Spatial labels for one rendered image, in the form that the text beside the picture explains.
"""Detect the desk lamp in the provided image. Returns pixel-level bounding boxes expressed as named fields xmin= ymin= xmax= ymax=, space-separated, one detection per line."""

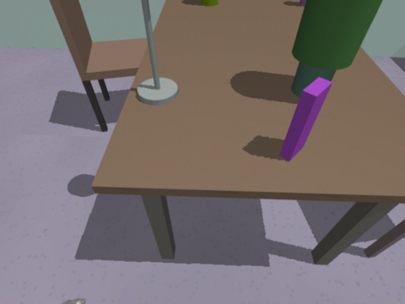
xmin=137 ymin=0 xmax=178 ymax=105

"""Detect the table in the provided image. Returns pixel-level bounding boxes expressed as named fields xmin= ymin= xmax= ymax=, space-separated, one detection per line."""
xmin=91 ymin=0 xmax=405 ymax=265

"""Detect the potted plant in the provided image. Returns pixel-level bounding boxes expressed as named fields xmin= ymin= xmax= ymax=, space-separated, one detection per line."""
xmin=291 ymin=0 xmax=383 ymax=97

